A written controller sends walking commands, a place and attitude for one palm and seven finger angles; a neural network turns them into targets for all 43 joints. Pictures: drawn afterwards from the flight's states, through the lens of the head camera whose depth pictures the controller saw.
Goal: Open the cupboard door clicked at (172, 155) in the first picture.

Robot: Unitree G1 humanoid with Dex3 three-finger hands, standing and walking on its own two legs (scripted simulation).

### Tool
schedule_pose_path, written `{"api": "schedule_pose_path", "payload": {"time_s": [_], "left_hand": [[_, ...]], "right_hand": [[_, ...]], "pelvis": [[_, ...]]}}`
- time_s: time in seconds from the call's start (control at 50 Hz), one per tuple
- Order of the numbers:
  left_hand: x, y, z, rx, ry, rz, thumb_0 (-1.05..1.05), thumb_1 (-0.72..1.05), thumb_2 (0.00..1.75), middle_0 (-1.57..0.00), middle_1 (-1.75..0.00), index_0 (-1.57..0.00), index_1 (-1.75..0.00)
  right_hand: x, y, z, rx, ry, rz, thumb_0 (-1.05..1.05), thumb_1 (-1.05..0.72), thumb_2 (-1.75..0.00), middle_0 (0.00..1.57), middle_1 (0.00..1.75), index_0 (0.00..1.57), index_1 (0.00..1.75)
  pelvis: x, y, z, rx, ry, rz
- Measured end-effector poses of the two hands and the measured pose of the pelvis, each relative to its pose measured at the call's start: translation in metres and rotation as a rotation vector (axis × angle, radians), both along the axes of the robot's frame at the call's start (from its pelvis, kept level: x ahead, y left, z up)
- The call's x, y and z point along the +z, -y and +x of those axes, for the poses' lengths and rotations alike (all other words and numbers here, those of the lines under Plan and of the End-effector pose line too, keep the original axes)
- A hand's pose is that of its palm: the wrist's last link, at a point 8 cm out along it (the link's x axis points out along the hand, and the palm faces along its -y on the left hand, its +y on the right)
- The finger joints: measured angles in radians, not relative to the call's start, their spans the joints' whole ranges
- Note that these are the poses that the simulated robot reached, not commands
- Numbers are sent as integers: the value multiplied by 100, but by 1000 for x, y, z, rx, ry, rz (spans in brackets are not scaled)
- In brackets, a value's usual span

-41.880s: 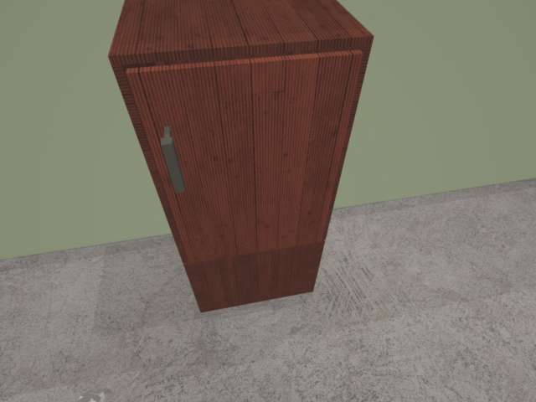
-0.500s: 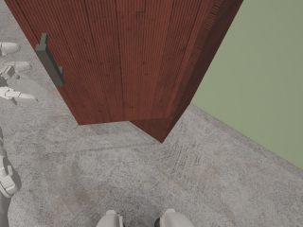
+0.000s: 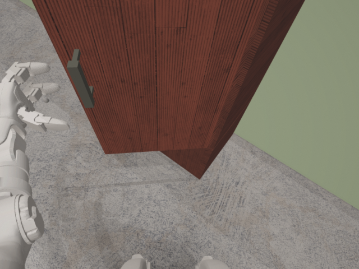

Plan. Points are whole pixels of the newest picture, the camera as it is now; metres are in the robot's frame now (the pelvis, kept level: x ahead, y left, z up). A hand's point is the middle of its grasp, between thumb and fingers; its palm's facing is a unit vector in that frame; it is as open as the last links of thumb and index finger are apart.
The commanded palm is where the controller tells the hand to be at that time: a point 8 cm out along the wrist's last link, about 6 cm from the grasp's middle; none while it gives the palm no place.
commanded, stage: move the hooked fingers beside the handle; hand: left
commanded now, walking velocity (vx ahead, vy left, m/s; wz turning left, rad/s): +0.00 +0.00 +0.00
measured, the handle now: (83, 80) +0.51 +0.21 +0.09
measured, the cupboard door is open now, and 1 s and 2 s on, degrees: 43 43 43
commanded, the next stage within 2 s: slide the fingers in behind the handle in 0.14 s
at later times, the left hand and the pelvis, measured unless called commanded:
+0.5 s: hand (59, 95) +0.46 +0.25 +0.09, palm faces +0.09 -1.00 +0.01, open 14.0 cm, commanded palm +0.44 +0.29 +0.09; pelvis +0.00 -0.01 +0.00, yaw -1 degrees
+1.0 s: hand (73, 98) +0.46 +0.22 +0.09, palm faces +0.07 -1.00 +0.02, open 14.0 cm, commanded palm +0.44 +0.26 +0.09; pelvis +0.00 -0.01 +0.00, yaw +0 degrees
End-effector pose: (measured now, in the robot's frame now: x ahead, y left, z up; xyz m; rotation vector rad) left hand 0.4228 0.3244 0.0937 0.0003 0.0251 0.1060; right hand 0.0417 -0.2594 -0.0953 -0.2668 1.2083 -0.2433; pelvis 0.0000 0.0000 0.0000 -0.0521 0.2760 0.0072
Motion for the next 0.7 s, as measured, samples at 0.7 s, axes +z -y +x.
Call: {"api": "schedule_pose_path", "payload": {"time_s": [0.7], "left_hand": [[-1, 32, 14, -29, 10, -8, -1, -50, 30, -30, -120, -29, -120]], "right_hand": [[-1, 14, -26, -45, -53, -9, 0, -91, -89, 21, 30, 21, 30]], "pelvis": [[0, 9, -1, -4, -7, 3]]}}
